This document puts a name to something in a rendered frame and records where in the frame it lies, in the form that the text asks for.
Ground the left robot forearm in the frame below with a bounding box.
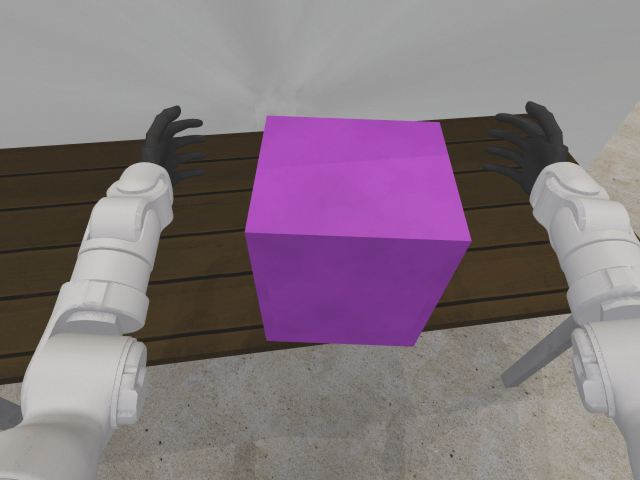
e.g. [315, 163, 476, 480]
[21, 162, 173, 419]

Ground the table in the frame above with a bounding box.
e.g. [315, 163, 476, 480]
[0, 114, 640, 431]

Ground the robot right upper arm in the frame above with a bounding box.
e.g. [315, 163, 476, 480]
[571, 318, 640, 480]

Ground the right robot forearm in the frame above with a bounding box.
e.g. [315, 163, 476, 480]
[529, 162, 640, 327]

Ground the robot right hand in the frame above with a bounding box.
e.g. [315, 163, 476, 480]
[482, 101, 568, 196]

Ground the robot left hand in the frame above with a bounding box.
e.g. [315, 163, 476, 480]
[138, 105, 206, 189]

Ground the carton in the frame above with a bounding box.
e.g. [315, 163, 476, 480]
[245, 116, 472, 347]

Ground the robot left upper arm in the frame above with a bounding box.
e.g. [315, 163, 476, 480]
[0, 332, 148, 480]

